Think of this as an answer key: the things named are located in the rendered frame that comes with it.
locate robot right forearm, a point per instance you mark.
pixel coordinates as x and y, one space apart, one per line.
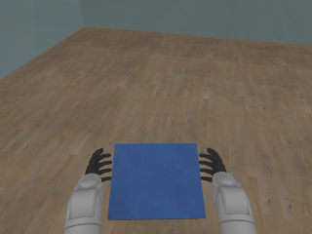
234 212

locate robot left hand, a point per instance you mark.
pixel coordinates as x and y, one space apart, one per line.
94 165

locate carton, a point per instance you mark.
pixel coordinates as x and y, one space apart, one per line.
155 181

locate robot left forearm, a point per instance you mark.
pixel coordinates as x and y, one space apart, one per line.
83 213

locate robot right hand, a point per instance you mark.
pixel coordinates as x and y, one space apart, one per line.
216 164

